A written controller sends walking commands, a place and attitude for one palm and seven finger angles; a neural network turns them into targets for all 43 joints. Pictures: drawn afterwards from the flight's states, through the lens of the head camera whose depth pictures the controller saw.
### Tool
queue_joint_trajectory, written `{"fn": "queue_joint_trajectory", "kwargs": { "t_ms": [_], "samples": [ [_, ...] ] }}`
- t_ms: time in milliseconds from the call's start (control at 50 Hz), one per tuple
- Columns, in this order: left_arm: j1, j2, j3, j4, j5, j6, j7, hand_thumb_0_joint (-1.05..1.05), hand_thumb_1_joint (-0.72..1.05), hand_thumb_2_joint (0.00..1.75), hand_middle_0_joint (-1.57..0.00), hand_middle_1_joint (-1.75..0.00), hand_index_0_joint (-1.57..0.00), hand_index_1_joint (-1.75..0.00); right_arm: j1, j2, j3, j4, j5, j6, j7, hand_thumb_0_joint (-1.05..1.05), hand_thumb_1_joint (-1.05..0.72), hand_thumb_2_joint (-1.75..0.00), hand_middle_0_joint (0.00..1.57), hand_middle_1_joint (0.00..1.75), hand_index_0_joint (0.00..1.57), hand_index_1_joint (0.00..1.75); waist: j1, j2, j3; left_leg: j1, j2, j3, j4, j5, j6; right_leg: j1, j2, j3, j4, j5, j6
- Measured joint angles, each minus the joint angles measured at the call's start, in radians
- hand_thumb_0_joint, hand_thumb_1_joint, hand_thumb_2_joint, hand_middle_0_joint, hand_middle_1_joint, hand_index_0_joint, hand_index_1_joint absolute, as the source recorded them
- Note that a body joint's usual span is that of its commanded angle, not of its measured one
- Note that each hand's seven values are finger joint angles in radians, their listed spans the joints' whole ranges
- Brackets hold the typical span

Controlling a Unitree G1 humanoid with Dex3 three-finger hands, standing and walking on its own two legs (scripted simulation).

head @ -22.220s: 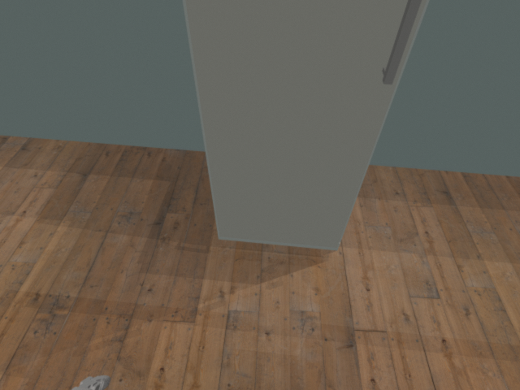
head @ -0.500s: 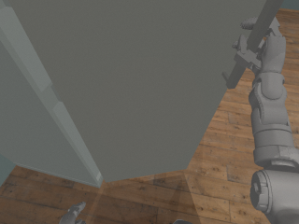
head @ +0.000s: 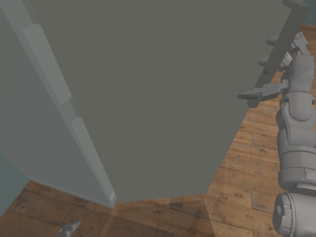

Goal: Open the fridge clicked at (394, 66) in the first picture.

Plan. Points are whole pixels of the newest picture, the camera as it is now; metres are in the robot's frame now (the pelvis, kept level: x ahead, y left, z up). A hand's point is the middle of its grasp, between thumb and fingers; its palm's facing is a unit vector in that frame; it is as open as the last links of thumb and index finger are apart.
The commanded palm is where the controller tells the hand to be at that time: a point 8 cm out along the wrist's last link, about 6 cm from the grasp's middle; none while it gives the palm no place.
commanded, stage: loosen the grip on the handle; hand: right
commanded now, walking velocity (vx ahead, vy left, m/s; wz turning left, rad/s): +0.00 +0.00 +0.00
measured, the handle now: (267, 61) +0.47 -0.21 +0.24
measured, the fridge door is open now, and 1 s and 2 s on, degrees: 67 65 65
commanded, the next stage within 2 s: slip the hand off the handle in 0.12 s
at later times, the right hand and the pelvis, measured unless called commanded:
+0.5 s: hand (286, 71) +0.44 -0.24 +0.23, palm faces +0.26 +0.95 -0.14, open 14.7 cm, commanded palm +0.40 -0.29 +0.23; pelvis +0.03 +0.01 +0.00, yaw +0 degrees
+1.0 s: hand (312, 80) +0.40 -0.28 +0.23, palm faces +0.24 +0.96 -0.13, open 14.7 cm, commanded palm +0.35 -0.32 +0.23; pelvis +0.03 +0.00 +0.00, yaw +0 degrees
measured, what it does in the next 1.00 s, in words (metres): stands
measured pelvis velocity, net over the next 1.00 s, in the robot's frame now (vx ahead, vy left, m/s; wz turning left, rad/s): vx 0.03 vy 0.00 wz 0.00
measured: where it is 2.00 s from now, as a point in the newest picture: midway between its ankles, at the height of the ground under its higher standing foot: outside the picture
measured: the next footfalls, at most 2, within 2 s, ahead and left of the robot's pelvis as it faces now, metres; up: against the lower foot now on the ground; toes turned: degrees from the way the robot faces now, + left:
none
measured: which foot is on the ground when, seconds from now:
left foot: down 0.00-1.00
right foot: down 0.00-1.00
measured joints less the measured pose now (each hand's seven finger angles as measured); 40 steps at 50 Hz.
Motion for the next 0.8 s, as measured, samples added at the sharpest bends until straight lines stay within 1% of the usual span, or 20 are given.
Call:
{"fn": "queue_joint_trajectory", "kwargs": {
  "t_ms": [80, 140, 220, 260, 340, 420, 520, 660, 740, 800],
  "samples": [
    [0.009, -0.012, -0.007, 0.010, 0.000, -0.001, 0.005, 0.02, 0.90, 0.90, -0.20, -0.30, -0.20, -0.30, 0.023, -0.012, -0.014, -0.021, 0.030, 0.018, 0.026, -0.01, 0.50, -0.23, 0.46, 1.34, 0.31, 1.24, 0.001, -0.017, 0.000, 0.011, -0.005, -0.001, -0.017, 0.003, 0.002, 0.008, -0.004, -0.001, -0.008, -0.002, 0.003],
    [0.005, -0.017, -0.011, 0.009, 0.003, 0.001, 0.007, 0.02, 0.90, 0.90, -0.20, -0.30, -0.20, -0.30, 0.044, -0.010, -0.039, -0.038, 0.046, 0.036, 0.035, -0.01, 0.53, -0.21, 0.43, 1.30, 0.30, 1.21, 0.001, -0.026, -0.002, 0.016, -0.008, -0.004, -0.024, 0.002, 0.004, 0.014, -0.007, -0.004, -0.013, -0.005, 0.005],
    [-0.006, -0.021, -0.009, -0.007, 0.005, 0.003, 0.004, 0.02, 0.90, 0.90, -0.20, -0.30, -0.20, -0.30, 0.078, -0.001, -0.060, -0.077, 0.050, 0.050, 0.030, -0.01, 0.54, -0.20, 0.37, 1.24, 0.28, 1.18, -0.004, -0.033, -0.008, 0.020, -0.009, -0.007, -0.023, -0.004, 0.006, 0.019, -0.008, -0.006, -0.013, -0.012, 0.008],
    [-0.019, -0.019, -0.011, -0.012, 0.006, 0.007, 0.005, 0.02, 0.90, 0.90, -0.20, -0.30, -0.20, -0.30, 0.089, -0.003, -0.070, -0.085, 0.043, 0.050, 0.034, -0.01, 0.55, -0.20, 0.34, 1.21, 0.27, 1.17, -0.006, -0.034, -0.010, 0.019, -0.009, -0.006, -0.020, -0.009, 0.007, 0.018, -0.008, -0.005, -0.010, -0.016, 0.009],
    [-0.043, -0.014, -0.012, -0.023, 0.004, 0.016, 0.013, 0.02, 0.90, 0.90, -0.20, -0.30, -0.20, -0.30, 0.083, -0.028, -0.094, -0.064, 0.042, 0.053, 0.051, -0.01, 0.55, -0.20, 0.29, 1.18, 0.27, 1.16, -0.009, -0.030, -0.013, 0.018, -0.009, -0.002, -0.014, -0.018, 0.009, 0.014, -0.008, 0.000, -0.004, -0.023, 0.012],
    [-0.054, -0.004, -0.008, -0.033, -0.001, 0.023, 0.021, 0.02, 0.90, 0.90, -0.20, -0.30, -0.20, -0.30, 0.072, -0.057, -0.112, -0.042, 0.049, 0.053, 0.084, -0.01, 0.55, -0.20, 0.27, 1.16, 0.26, 1.16, -0.015, -0.025, -0.018, 0.015, -0.010, 0.004, -0.012, -0.026, 0.012, 0.007, -0.009, 0.006, 0.003, -0.031, 0.015],
    [-0.054, 0.009, -0.001, -0.042, -0.006, 0.037, 0.028, 0.01, 0.90, 0.90, -0.20, -0.30, -0.20, -0.30, 0.080, -0.089, -0.142, -0.038, 0.070, 0.052, 0.134, -0.01, 0.55, -0.20, 0.26, 1.16, 0.26, 1.15, -0.020, -0.021, -0.026, 0.013, -0.010, 0.008, -0.011, -0.034, 0.012, -0.001, -0.008, 0.011, 0.012, -0.041, 0.016],
    [-0.043, 0.016, 0.002, -0.050, -0.011, 0.058, 0.037, 0.01, 0.90, 0.90, -0.20, -0.30, -0.20, -0.30, 0.112, -0.135, -0.197, -0.036, 0.096, 0.059, 0.195, -0.01, 0.55, -0.20, 0.25, 1.15, 0.26, 1.15, -0.019, -0.018, -0.033, 0.008, -0.009, 0.008, -0.008, -0.042, 0.010, -0.012, -0.008, 0.011, 0.027, -0.056, 0.015],
    [-0.031, 0.015, 0.002, -0.048, -0.012, 0.063, 0.043, 0.01, 0.90, 0.90, -0.20, -0.30, -0.20, -0.30, 0.123, -0.144, -0.208, -0.050, 0.108, 0.053, 0.218, -0.02, 0.55, -0.20, 0.25, 1.15, 0.26, 1.15, -0.021, -0.021, -0.032, 0.006, -0.007, 0.010, -0.008, -0.044, 0.007, -0.019, -0.006, 0.014, 0.036, -0.062, 0.012],
    [-0.027, 0.012, -0.003, -0.044, -0.011, 0.066, 0.047, 0.01, 0.90, 0.90, -0.20, -0.30, -0.20, -0.30, 0.124, -0.156, -0.220, -0.041, 0.115, 0.050, 0.236, -0.02, 0.55, -0.20, 0.25, 1.15, 0.26, 1.15, -0.018, -0.023, -0.034, 0.002, -0.006, 0.010, -0.006, -0.044, 0.004, -0.025, -0.005, 0.014, 0.042, -0.065, 0.009]
  ]
}}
